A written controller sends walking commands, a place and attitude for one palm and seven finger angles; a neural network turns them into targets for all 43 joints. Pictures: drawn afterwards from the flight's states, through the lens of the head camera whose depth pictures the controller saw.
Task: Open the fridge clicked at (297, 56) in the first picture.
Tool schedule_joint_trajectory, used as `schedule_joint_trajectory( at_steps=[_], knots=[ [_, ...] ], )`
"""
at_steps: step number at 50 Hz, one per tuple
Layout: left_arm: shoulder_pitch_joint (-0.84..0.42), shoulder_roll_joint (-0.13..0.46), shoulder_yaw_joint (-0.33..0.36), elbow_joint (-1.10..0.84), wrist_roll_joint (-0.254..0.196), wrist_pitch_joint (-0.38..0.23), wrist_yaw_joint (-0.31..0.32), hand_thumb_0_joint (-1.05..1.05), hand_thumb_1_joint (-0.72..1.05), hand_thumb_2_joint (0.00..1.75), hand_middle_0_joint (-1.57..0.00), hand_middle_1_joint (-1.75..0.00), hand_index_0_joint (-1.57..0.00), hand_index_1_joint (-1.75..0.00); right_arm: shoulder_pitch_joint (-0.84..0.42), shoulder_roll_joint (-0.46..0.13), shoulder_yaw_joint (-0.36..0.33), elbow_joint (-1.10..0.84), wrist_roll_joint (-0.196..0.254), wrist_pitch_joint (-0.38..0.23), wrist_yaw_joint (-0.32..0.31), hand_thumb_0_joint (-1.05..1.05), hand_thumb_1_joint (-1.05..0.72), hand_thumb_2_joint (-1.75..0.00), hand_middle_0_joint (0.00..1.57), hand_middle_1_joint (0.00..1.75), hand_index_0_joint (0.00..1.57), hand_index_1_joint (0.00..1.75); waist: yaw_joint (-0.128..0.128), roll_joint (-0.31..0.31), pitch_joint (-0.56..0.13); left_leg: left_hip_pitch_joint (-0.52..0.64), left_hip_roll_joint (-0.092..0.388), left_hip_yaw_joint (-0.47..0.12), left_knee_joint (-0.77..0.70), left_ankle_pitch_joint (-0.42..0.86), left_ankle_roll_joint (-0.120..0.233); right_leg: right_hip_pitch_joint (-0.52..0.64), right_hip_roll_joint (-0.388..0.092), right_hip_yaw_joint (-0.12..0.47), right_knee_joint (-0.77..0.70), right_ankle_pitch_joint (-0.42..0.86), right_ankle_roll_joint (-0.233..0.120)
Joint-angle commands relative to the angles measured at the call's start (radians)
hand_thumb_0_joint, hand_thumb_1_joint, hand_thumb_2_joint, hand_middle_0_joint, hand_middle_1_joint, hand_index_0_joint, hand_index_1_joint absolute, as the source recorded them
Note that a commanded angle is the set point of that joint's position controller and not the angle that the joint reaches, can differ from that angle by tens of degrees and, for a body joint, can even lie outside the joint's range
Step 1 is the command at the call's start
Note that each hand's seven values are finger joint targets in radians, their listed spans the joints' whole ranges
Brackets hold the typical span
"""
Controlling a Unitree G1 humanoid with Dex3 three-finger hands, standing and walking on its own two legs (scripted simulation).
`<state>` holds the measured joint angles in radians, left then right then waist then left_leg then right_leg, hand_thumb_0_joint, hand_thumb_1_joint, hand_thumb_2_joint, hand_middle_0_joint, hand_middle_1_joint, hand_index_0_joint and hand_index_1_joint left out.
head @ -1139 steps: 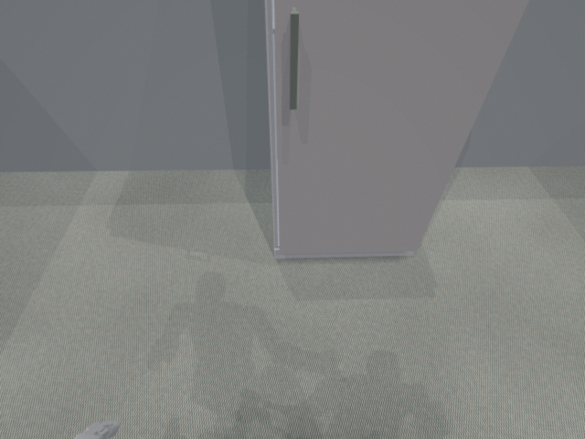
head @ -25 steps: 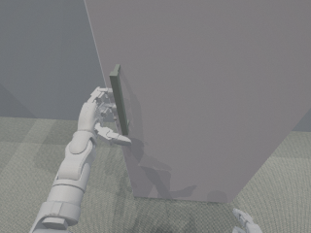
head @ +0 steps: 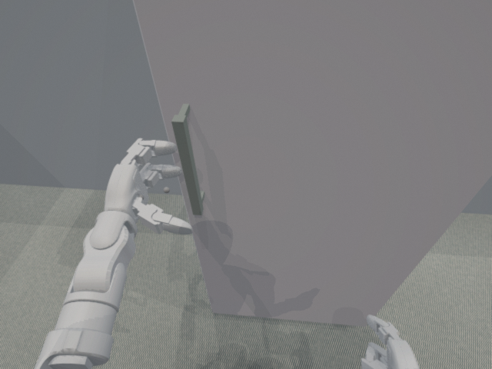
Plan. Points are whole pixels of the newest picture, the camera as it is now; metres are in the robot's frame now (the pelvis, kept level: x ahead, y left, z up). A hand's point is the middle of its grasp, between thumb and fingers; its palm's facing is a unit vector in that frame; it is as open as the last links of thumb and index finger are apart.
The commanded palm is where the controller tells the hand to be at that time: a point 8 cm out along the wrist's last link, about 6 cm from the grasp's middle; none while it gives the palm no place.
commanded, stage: move the hooked fingers beside the handle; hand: left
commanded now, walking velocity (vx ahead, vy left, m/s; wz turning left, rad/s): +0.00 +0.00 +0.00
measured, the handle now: (192, 165) +0.43 +0.12 +0.12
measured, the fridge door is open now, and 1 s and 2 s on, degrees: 0 0 0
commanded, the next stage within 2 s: none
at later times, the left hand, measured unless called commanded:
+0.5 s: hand (161, 188) +0.37 +0.16 +0.12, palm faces -0.03 -1.00 -0.03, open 14.0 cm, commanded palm +0.34 +0.21 +0.13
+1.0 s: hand (148, 192) +0.36 +0.18 +0.12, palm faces -0.03 -1.00 -0.01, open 14.0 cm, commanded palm +0.34 +0.23 +0.13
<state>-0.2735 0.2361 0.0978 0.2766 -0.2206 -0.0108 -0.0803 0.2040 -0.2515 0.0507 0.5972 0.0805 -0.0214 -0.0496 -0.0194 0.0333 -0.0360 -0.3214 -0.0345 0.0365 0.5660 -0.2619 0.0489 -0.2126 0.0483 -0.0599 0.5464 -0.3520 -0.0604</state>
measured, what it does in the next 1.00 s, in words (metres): stands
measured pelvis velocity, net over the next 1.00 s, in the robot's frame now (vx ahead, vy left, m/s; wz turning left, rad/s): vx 0.01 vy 0.00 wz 0.00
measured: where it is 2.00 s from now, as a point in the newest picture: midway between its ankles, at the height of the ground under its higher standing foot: outside the picture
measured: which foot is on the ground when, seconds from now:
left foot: down 0.00-1.00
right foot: down 0.00-1.00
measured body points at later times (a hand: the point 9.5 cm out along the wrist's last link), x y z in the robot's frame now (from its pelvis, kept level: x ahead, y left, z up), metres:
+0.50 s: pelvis +0.01 -0.01 +0.00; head +0.01 -0.03 +0.45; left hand +0.36 +0.21 +0.13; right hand +0.14 -0.27 -0.10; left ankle +0.02 +0.09 -0.73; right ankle -0.04 -0.08 -0.73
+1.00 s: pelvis +0.01 +0.00 +0.00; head +0.02 -0.01 +0.45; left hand +0.36 +0.23 +0.12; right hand +0.16 -0.25 -0.10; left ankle +0.02 +0.09 -0.73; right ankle -0.04 -0.08 -0.73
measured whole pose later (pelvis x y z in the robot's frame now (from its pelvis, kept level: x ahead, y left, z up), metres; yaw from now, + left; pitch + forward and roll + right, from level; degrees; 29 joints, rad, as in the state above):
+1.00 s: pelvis +0.01 +0.00 +0.00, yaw +0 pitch +3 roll +0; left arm -0.27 0.29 0.19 0.34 -0.26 -0.01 -0.21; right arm 0.23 -0.27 0.04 0.60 0.09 -0.03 -0.07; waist -0.02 0.04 -0.04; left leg -0.36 -0.04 0.03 0.59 -0.28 0.05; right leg -0.24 0.05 -0.06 0.56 -0.37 -0.06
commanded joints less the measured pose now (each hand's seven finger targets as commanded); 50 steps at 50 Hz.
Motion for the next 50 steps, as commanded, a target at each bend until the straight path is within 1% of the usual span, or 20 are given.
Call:
schedule_joint_trajectory(
  at_steps=[1, 2, 5, 9, 11, 13, 16, 18, 22, 25, 26, 31, 33, 34, 37, 40, 44, 45, 47, 50],
  knots=[
    [-0.31, 0.135, 0.062, -0.173, -0.014, -0.059, -0.022, 0.0, -0.5, 0.3, -0.3, -1.2, -0.3, -1.2, -0.064, -0.129, -0.057, -0.136, -0.001, -0.039, -0.006, 0.0, -0.9, -0.9, 0.2, 0.3, 0.2, 0.3, -0.008, -0.043, -0.219, 0.239, 0.036, -0.076, -0.034, 0.231, -0.004, -0.079, -0.04, 0.043, -0.087, 0.337, 0.042],
    [-0.298, 0.113, 0.044, -0.153, -0.016, -0.048, -0.03, 0.0, -0.5, 0.3, -0.3, -1.2, -0.3, -1.2, -0.07, -0.128, -0.054, -0.145, 0.002, -0.036, -0.006, 0.0, -0.9, -0.9, 0.2, 0.3, 0.2, 0.3, -0.011, -0.058, -0.199, 0.218, 0.033, -0.068, -0.039, 0.211, -0.001, -0.089, -0.04, 0.047, -0.092, 0.335, 0.047],
    [-0.333, 0.136, 0.063, -0.153, -0.022, -0.038, -0.035, 0.0, -0.5, 0.3, -0.3, -1.2, -0.3, -1.2, -0.071, -0.132, -0.054, -0.15, 0.005, -0.033, -0.008, 0.0, -0.9, -0.9, 0.2, 0.3, 0.2, 0.3, -0.011, -0.086, -0.192, 0.192, 0.027, -0.065, -0.04, 0.181, 0.001, -0.088, -0.042, 0.053, -0.095, 0.324, 0.052],
    [-0.37, 0.188, 0.114, -0.2, -0.02, -0.065, -0.024, 0.0, -0.5, 0.3, -0.3, -1.2, -0.3, -1.2, -0.07, -0.128, -0.054, -0.154, 0.0, -0.034, -0.01, 0.0, -0.9, -0.9, 0.2, 0.3, 0.2, 0.3, 0.0, -0.054, -0.233, 0.209, 0.024, -0.06, -0.035, 0.211, 0.006, -0.059, -0.046, 0.065, -0.089, 0.36, 0.051],
    [-0.401, 0.244, 0.152, -0.214, -0.017, -0.091, -0.017, 0.0, -0.5, 0.3, -0.3, -1.2, -0.3, -1.2, -0.063, -0.133, -0.054, -0.144, -0.004, -0.031, -0.017, 0.0, -0.9, -0.9, 0.2, 0.3, 0.2, 0.3, 0.002, -0.056, -0.24, 0.205, 0.025, -0.06, -0.036, 0.216, 0.009, -0.033, -0.049, 0.068, -0.092, 0.366, 0.053],
    [-0.427, 0.22, 0.124, -0.233, -0.016, -0.111, -0.027, 0.0, -0.5, 0.3, -0.3, -1.2, -0.3, -1.2, -0.066, -0.126, -0.052, -0.144, -0.001, -0.039, -0.014, 0.0, -0.9, -0.9, 0.2, 0.3, 0.2, 0.3, -0.009, -0.022, -0.259, 0.223, 0.024, -0.056, -0.034, 0.225, 0.009, -0.044, -0.044, 0.071, -0.084, 0.374, 0.051],
    [-0.349, 0.233, 0.145, -0.158, -0.022, -0.108, -0.047, 0.0, -0.5, 0.3, -0.3, -1.2, -0.3, -1.2, -0.05, -0.135, -0.057, -0.132, -0.001, -0.036, -0.016, 0.0, -0.9, -0.9, 0.2, 0.3, 0.2, 0.3, -0.003, -0.031, -0.245, 0.206, 0.022, -0.053, -0.028, 0.229, 0.01, -0.027, -0.048, 0.071, -0.087, 0.401, 0.057],
    [-0.364, 0.213, 0.12, -0.127, -0.03, -0.09, -0.072, 0.0, -0.5, 0.3, -0.3, -1.2, -0.3, -1.2, -0.047, -0.138, -0.059, -0.13, 0.008, -0.038, -0.014, 0.0, -0.9, -0.9, 0.2, 0.3, 0.2, 0.3, -0.019, -0.036, -0.223, 0.195, 0.021, -0.053, -0.026, 0.21, 0.009, -0.056, -0.045, 0.074, -0.09, 0.397, 0.061],
    [-0.294, 0.194, 0.116, -0.103, -0.044, -0.059, -0.1, 0.0, -0.5, 0.3, -0.3, -1.2, -0.3, -1.2, -0.045, -0.144, -0.065, -0.142, 0.012, -0.035, -0.015, 0.0, -0.9, -0.9, 0.2, 0.3, 0.2, 0.3, -0.008, -0.045, -0.211, 0.187, 0.019, -0.052, -0.022, 0.223, 0.011, -0.058, -0.047, 0.068, -0.09, 0.428, 0.065],
    [-0.345, 0.201, 0.116, -0.186, -0.051, -0.072, -0.101, 0.0, -0.5, 0.3, -0.3, -1.2, -0.3, -1.2, -0.05, -0.142, -0.067, -0.15, 0.011, -0.044, -0.016, 0.0, -0.9, -0.9, 0.2, 0.3, 0.2, 0.3, -0.012, -0.047, -0.254, 0.208, 0.019, -0.056, -0.019, 0.243, 0.011, -0.051, -0.047, 0.069, -0.08, 0.448, 0.064],
    [-0.305, 0.246, 0.165, -0.172, -0.052, -0.076, -0.09, 0.0, -0.5, 0.3, -0.3, -1.2, -0.3, -1.2, -0.042, -0.15, -0.068, -0.145, 0.005, -0.042, -0.018, 0.0, -0.9, -0.9, 0.2, 0.3, 0.2, 0.3, 0.002, -0.075, -0.249, 0.192, 0.022, -0.055, -0.018, 0.243, 0.013, -0.031, -0.05, 0.069, -0.082, 0.456, 0.068],
    [-0.339, 0.32, 0.228, -0.213, -0.039, -0.113, -0.073, 0.0, -0.5, 0.3, -0.3, -1.2, -0.3, -1.2, -0.043, -0.145, -0.063, -0.14, 0.0, -0.044, -0.02, 0.0, -0.9, -0.9, 0.2, 0.3, 0.2, 0.3, 0.006, -0.053, -0.265, 0.181, 0.02, -0.044, -0.018, 0.259, 0.015, 0.003, -0.057, 0.081, -0.07, 0.502, 0.073],
    [-0.32, 0.313, 0.228, -0.194, -0.035, -0.109, -0.082, 0.0, -0.5, 0.3, -0.3, -1.2, -0.3, -1.2, -0.043, -0.139, -0.062, -0.14, 0.003, -0.044, -0.019, 0.0, -0.9, -0.9, 0.2, 0.3, 0.2, 0.3, 0.002, -0.032, -0.269, 0.187, 0.019, -0.043, -0.018, 0.268, 0.014, -0.004, -0.054, 0.08, -0.067, 0.506, 0.07],
    [-0.316, 0.29, 0.201, -0.18, -0.033, -0.102, -0.093, 0.0, -0.5, 0.3, -0.3, -1.2, -0.3, -1.2, -0.045, -0.138, -0.061, -0.14, 0.005, -0.043, -0.019, 0.0, -0.9, -0.9, 0.2, 0.3, 0.2, 0.3, -0.004, 0.007, -0.254, 0.197, 0.019, -0.041, -0.016, 0.27, 0.011, -0.025, -0.05, 0.076, -0.066, 0.485, 0.064],
    [-0.281, 0.22, 0.139, -0.155, -0.047, -0.077, -0.127, 0.0, -0.5, 0.3, -0.3, -1.2, -0.3, -1.2, -0.046, -0.14, -0.064, -0.146, 0.01, -0.046, -0.017, 0.0, -0.9, -0.9, 0.2, 0.3, 0.2, 0.3, -0.014, 0.016, -0.219, 0.209, 0.022, -0.049, -0.007, 0.27, 0.011, -0.065, -0.046, 0.067, -0.075, 0.467, 0.063],
    [-0.31, 0.21, 0.125, -0.139, -0.063, -0.051, -0.152, 0.0, -0.5, 0.3, -0.3, -1.2, -0.3, -1.2, -0.042, -0.147, -0.066, -0.148, 0.015, -0.047, -0.022, 0.0, -0.9, -0.9, 0.2, 0.3, 0.2, 0.3, -0.027, -0.032, -0.217, 0.207, 0.023, -0.062, -0.004, 0.25, 0.01, -0.092, -0.042, 0.059, -0.075, 0.438, 0.063],
    [-0.329, 0.257, 0.173, -0.152, -0.067, -0.053, -0.145, 0.0, -0.5, 0.3, -0.3, -1.2, -0.3, -1.2, -0.04, -0.152, -0.065, -0.152, 0.012, -0.046, -0.028, 0.0, -0.9, -0.9, 0.2, 0.3, 0.2, 0.3, -0.018, -0.075, -0.24, 0.192, 0.022, -0.064, -0.007, 0.253, 0.011, -0.074, -0.045, 0.057, -0.066, 0.435, 0.061],
    [-0.373, 0.246, 0.158, -0.172, -0.065, -0.062, -0.14, 0.0, -0.5, 0.3, -0.3, -1.2, -0.3, -1.2, -0.045, -0.148, -0.063, -0.151, 0.011, -0.049, -0.028, 0.0, -0.9, -0.9, 0.2, 0.3, 0.2, 0.3, -0.022, -0.055, -0.244, 0.201, 0.022, -0.068, -0.007, 0.246, 0.012, -0.087, -0.044, 0.058, -0.068, 0.412, 0.059],
    [-0.403, 0.289, 0.193, -0.188, -0.056, -0.081, -0.121, 0.0, -0.5, 0.3, -0.3, -1.2, -0.3, -1.2, -0.04, -0.147, -0.064, -0.143, 0.005, -0.051, -0.03, 0.0, -0.9, -0.9, 0.2, 0.3, 0.2, 0.3, -0.017, -0.044, -0.26, 0.21, 0.025, -0.07, -0.007, 0.251, 0.013, -0.081, -0.044, 0.062, -0.068, 0.392, 0.055],
    [-0.428, 0.267, 0.165, -0.206, -0.043, -0.103, -0.108, 0.0, -0.5, 0.3, -0.3, -1.2, -0.3, -1.2, -0.04, -0.139, -0.057, -0.139, 0.001, -0.06, -0.026, 0.0, -0.9, -0.9, 0.2, 0.3, 0.2, 0.3, -0.018, 0.017, -0.282, 0.254, 0.028, -0.081, -0.008, 0.283, 0.008, -0.092, -0.04, 0.053, -0.059, 0.374, 0.044]
  ],
)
